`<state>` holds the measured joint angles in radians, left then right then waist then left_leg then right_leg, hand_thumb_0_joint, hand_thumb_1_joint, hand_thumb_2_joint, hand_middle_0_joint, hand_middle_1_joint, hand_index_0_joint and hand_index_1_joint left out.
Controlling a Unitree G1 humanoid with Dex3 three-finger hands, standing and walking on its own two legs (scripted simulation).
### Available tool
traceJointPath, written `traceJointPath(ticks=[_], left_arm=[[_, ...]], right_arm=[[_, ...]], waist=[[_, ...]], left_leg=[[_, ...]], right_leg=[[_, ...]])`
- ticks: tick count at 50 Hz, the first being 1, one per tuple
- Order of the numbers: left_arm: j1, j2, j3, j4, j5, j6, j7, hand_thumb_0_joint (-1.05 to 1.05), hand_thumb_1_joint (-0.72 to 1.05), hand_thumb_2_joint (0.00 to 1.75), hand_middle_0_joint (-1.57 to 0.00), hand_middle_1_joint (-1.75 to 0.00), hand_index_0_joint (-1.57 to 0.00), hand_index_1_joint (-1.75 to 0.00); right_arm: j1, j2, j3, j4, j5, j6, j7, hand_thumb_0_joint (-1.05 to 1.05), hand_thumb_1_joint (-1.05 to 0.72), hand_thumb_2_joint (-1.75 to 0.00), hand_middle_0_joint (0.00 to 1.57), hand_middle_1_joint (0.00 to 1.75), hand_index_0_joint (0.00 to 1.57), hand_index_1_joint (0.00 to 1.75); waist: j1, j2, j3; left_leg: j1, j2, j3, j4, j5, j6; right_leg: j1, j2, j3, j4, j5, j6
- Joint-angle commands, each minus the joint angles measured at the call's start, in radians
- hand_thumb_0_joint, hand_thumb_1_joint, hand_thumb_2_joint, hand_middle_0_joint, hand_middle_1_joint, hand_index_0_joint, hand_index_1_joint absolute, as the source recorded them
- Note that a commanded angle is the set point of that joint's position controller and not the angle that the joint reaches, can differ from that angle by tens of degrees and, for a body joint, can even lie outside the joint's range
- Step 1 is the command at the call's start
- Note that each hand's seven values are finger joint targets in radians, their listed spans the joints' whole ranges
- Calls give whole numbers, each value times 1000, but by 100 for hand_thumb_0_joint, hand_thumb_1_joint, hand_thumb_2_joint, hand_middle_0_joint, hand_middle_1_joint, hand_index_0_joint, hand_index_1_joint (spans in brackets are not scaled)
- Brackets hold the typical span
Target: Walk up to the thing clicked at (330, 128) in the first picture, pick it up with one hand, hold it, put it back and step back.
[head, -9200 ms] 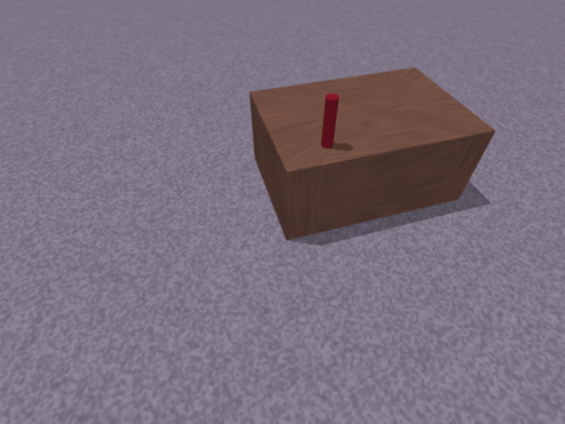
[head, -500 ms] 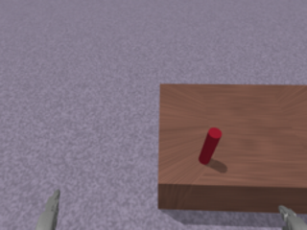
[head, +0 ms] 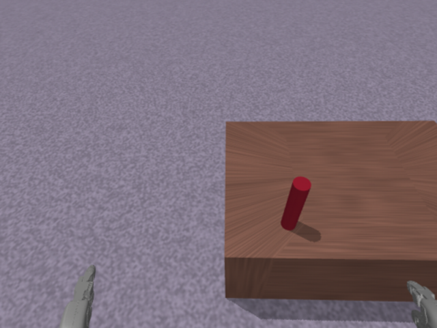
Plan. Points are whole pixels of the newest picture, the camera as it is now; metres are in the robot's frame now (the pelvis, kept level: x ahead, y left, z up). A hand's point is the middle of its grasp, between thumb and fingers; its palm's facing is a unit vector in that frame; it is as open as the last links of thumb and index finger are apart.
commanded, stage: go down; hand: right
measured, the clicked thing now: (294, 205) +0.50 -0.19 -0.19
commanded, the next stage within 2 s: approach in 1.24 s
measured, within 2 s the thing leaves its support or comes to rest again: neither
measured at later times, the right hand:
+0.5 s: hand (407, 228) +0.32 -0.34 +0.01, palm faces +0.20 +0.97 -0.14, open 17.5 cm
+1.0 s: hand (415, 202) +0.36 -0.36 +0.04, palm faces +0.20 +0.98 -0.09, open 17.6 cm
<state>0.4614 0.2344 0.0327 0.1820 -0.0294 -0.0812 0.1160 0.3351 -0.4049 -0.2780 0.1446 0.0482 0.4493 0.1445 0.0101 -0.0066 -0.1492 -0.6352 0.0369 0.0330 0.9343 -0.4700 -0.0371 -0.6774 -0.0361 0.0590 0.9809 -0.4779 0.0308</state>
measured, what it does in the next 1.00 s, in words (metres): stands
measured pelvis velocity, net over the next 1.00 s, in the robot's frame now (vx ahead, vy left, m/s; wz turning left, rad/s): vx -0.01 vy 0.00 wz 0.02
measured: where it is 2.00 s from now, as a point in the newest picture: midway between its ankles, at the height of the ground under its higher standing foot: outside the picture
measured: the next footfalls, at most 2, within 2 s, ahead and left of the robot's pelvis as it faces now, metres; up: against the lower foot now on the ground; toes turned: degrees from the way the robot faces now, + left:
none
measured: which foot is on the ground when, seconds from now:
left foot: down 0.00-1.00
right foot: down 0.00-1.00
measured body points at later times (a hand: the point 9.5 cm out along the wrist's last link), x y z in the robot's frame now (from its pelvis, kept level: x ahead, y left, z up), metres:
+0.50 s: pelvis -0.01 +0.00 +0.01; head +0.05 -0.02 +0.45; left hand +0.12 +0.27 -0.04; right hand +0.30 -0.39 +0.03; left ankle +0.00 +0.14 -0.68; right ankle +0.01 -0.13 -0.68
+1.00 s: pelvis -0.01 +0.00 +0.01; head +0.06 -0.03 +0.45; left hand +0.13 +0.27 -0.03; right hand +0.34 -0.41 +0.05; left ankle +0.00 +0.14 -0.68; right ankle +0.01 -0.13 -0.68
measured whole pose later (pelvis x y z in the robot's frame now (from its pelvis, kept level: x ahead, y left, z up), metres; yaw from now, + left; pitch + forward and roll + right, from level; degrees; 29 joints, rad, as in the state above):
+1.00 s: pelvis -0.01 +0.00 +0.01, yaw +1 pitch +13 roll +2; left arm 0.33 0.27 0.00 0.37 0.00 -0.15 0.10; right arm -0.44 -0.73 -0.57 1.04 0.11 -0.12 0.45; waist 0.09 0.03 -0.09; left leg -0.69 0.02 0.02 0.87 -0.41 -0.04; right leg -0.73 -0.05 0.05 0.93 -0.43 0.03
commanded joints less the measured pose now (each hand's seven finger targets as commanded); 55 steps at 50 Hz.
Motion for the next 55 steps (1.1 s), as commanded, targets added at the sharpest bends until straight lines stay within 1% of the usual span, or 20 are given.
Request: traceJointPath(ticks=[1,2,5,10,15,19,21,27,28,31,32,35,36,38,42,45,46,48,51,55], left_arm=[[-30,171,109,-124,7,-81,32,0,-53,4,-6,-6,-6,-6],[-35,183,120,-106,8,-89,34,0,-54,5,-6,-6,-6,-6],[-33,137,64,-47,9,-113,32,0,-53,5,-6,-6,-6,-6],[-84,187,73,-71,11,-145,37,0,-53,5,-6,-6,-6,-6],[-96,192,54,-22,12,-155,34,0,-53,4,-5,-6,-6,-5],[-117,175,35,25,18,-160,12,0,-53,5,-5,-5,-6,-5],[-139,163,8,-25,20,-162,5,0,-53,5,-5,-5,-6,-5],[-138,226,63,-81,20,-155,18,0,-55,6,-5,-6,-5,-6],[-121,235,71,-63,20,-152,22,0,-55,6,-6,-6,-5,-6],[-27,159,12,73,26,-136,13,0,-54,6,-6,-6,-6,-6],[-65,185,32,38,27,-141,14,0,-55,6,-6,-5,-5,-6],[-61,220,74,80,36,-131,11,0,-54,5,-6,-6,-6,-6],[-65,200,48,73,37,-130,9,0,-54,5,-5,-6,-6,-6],[-115,179,31,66,34,-129,3,0,-53,5,-5,-6,-6,-5],[-128,225,73,30,33,-127,6,0,-53,5,-5,-6,-6,-5],[-100,184,31,75,32,-118,1,0,-52,4,-5,-6,-6,-5],[-102,198,46,71,33,-119,1,0,-52,4,-5,-6,-6,-5],[-151,216,55,-13,29,-121,2,0,-52,4,-5,-6,-6,-5],[-86,191,23,72,36,-111,-6,0,-51,4,-5,-6,-6,-5],[-162,224,56,-4,33,-116,-6,0,-52,4,-5,-6,-6,-5]], right_arm=[[-261,-303,-157,-157,4,-99,-13,0,51,-4,4,5,5,5],[-305,-319,-167,-154,12,-118,-8,0,53,-3,4,5,5,5],[-422,-357,-195,-107,36,-166,23,0,57,-3,4,5,5,5],[-616,-400,-215,103,55,-214,98,0,54,-4,4,5,4,5],[-660,-489,-262,379,61,-250,159,0,51,-3,5,5,5,5],[-685,-543,-297,479,58,-322,194,0,56,-3,4,5,4,5],[-745,-597,-333,442,60,-368,205,0,57,-4,4,6,4,6],[-839,-601,-338,488,76,-483,239,0,57,-4,4,5,4,5],[-852,-610,-337,498,75,-496,243,0,55,-4,4,5,4,5],[-838,-542,-288,584,79,-527,265,0,56,-5,4,6,4,6],[-902,-604,-318,524,80,-546,265,0,57,-5,4,6,4,6],[-915,-625,-312,549,70,-563,276,0,56,-5,4,6,4,6],[-943,-643,-323,549,66,-571,276,0,56,-5,4,6,4,6],[-973,-643,-322,555,67,-588,278,0,55,-5,4,5,5,5],[-1010,-657,-340,610,85,-613,291,0,56,-4,4,5,5,5],[-996,-672,-345,706,87,-621,302,0,57,-4,4,5,5,5],[-970,-647,-336,764,89,-620,309,0,57,-4,4,5,5,5],[-1048,-719,-365,700,84,-638,312,0,56,-4,4,5,5,5],[-1037,-708,-353,789,85,-641,326,0,58,-3,4,5,5,5],[-1109,-773,-383,760,79,-671,322,0,59,-4,4,5,5,5]], waist=[[33,-102,-22],[37,-120,-22],[30,-143,-55],[55,-103,-160],[13,-61,-106],[-7,-99,-106],[-11,-112,-176],[40,-83,-290],[39,-96,-279],[51,-115,-204],[46,-152,-238],[53,-183,-220],[54,-188,-234],[45,-191,-218],[70,-158,-260],[57,-131,-207],[68,-114,-220],[62,-137,-310],[60,-141,-246],[69,-140,-273]], left_leg=[[4,-30,18,-161,81,28],[-6,-27,12,-164,66,30],[5,-24,10,-156,89,31],[37,-30,20,-152,152,29],[69,-28,16,-182,162,29],[67,-31,8,-173,181,41],[112,-34,6,-168,241,40],[142,-43,0,-158,350,40],[136,-44,1,-162,341,40],[77,-45,-2,-164,341,41],[75,-43,-3,-160,343,43],[40,-45,5,-154,343,44],[45,-45,5,-156,340,43],[47,-48,8,-157,321,45],[55,-50,12,-164,317,44],[71,-45,2,-167,317,42],[61,-46,4,-161,323,43],[83,-45,2,-158,340,43],[39,-51,7,-148,323,45],[45,-45,-4,-152,295,46]], right_leg=[[74,23,-26,-199,82,-27],[71,23,-28,-197,66,-27],[87,22,-23,-194,87,-29],[140,16,-13,-189,150,-28],[96,24,-27,-194,170,-32],[80,24,-35,-198,201,-34],[115,22,-39,-194,263,-35],[206,17,-35,-183,380,-42],[218,16,-37,-189,375,-41],[195,18,-40,-185,380,-45],[215,15,-37,-182,402,-42],[231,8,-31,-181,447,-35],[242,6,-29,-180,465,-34],[223,6,-27,-187,433,-33],[239,4,-17,-193,407,-32],[153,18,-31,-180,340,-45],[151,16,-28,-177,349,-43],[198,14,-25,-169,380,-43],[150,15,-22,-163,379,-39],[128,19,-28,-159,302,-49]])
